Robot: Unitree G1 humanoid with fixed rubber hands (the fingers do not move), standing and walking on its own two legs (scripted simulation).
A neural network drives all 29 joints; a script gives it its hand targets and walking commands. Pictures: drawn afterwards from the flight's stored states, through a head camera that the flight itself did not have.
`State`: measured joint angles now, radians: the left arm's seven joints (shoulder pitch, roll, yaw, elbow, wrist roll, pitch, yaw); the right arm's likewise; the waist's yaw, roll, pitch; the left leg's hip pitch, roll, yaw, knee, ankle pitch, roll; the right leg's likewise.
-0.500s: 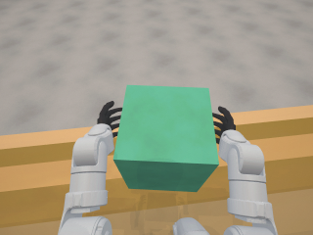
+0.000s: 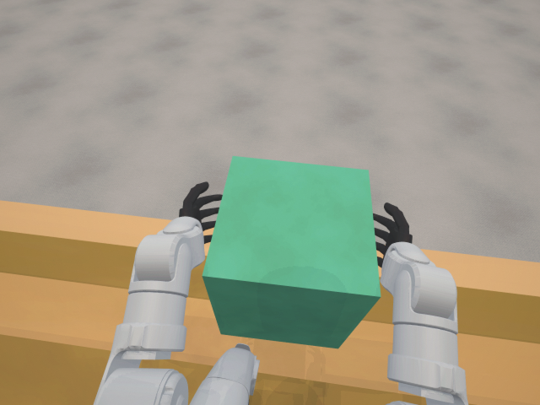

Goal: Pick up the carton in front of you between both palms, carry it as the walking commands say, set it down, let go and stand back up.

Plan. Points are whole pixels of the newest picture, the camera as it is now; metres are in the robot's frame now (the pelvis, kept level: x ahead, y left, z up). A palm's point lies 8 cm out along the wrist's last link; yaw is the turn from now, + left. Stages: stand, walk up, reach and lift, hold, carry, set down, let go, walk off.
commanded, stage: carry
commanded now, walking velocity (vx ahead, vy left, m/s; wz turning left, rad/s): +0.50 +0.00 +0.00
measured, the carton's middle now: (288, 258) +0.33 +0.04 -0.01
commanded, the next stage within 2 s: none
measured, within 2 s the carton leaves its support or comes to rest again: neither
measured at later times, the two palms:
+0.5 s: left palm (263, 137) +0.72 +0.16 -0.09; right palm (380, 149) +0.72 -0.14 -0.08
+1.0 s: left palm (285, 102) +1.12 +0.16 -0.25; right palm (364, 118) +1.09 -0.14 -0.26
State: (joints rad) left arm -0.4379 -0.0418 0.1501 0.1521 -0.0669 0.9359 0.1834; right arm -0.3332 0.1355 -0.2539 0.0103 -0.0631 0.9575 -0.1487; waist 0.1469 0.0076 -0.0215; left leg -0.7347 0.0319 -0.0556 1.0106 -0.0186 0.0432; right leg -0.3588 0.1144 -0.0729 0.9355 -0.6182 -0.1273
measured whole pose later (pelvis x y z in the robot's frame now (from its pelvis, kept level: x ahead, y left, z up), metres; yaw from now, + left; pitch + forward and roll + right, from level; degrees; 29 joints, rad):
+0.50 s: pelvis +0.40 +0.02 -0.18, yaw +1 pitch +1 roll +2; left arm -0.34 -0.11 0.23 -0.06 0.05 0.92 0.14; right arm -0.43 0.06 -0.14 0.06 0.07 0.92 -0.19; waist -0.06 -0.04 -0.03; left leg -0.28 -0.07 0.08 1.22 -0.70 0.07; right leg -0.54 0.01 -0.06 0.59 0.31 -0.08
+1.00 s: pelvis +0.78 +0.04 -0.36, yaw +1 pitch +2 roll +1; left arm -0.43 -0.05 0.20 0.07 -0.01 0.93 0.14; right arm -0.41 0.07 -0.16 0.04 0.00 0.95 -0.19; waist -0.10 0.01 -0.08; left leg -0.42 -0.10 0.09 0.75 -0.36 0.14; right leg -0.58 0.05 0.04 1.58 -0.55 -0.06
